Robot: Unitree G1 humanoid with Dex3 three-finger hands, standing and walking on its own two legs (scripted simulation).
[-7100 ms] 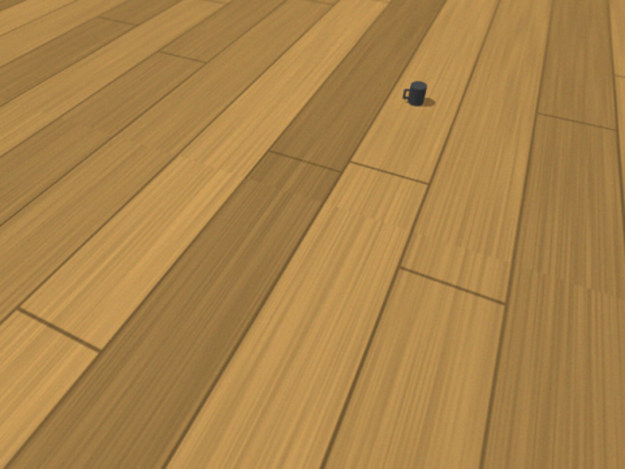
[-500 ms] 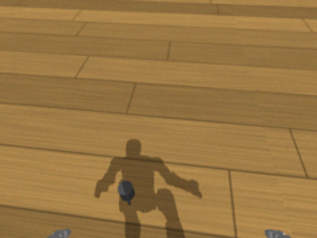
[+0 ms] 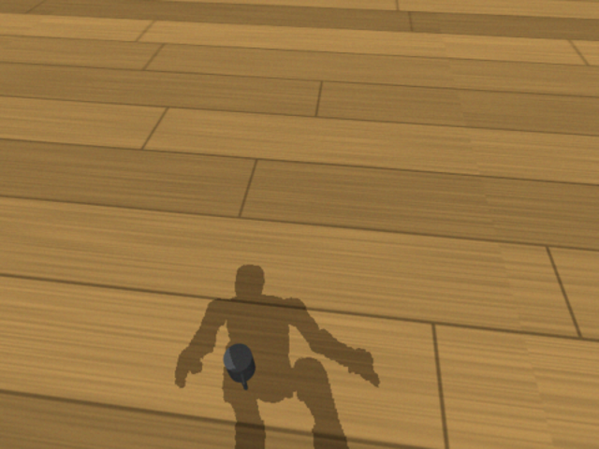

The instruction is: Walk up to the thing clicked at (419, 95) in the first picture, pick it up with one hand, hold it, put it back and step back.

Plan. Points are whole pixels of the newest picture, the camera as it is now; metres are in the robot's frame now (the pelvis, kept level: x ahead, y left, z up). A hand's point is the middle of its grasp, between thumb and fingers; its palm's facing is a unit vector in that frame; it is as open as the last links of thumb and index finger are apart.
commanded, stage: walk up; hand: left
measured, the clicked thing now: (241, 368) +0.46 +0.21 -0.73
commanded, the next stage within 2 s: stand in 0.14 s
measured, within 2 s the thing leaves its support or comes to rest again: neither
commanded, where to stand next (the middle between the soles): +0.08 +0.00 m, yaw +0 degrees
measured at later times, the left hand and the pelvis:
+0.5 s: hand out of the picture +0.08 +0.24 -0.16, palm faces -0.01 -0.94 -0.33, open 7.4 cm; pelvis +0.00 -0.01 +0.00, yaw +0 degrees
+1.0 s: hand out of the picture +0.06 +0.23 -0.16, palm faces -0.02 -0.94 -0.33, open 7.4 cm; pelvis -0.01 -0.02 +0.00, yaw +1 degrees
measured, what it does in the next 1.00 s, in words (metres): stands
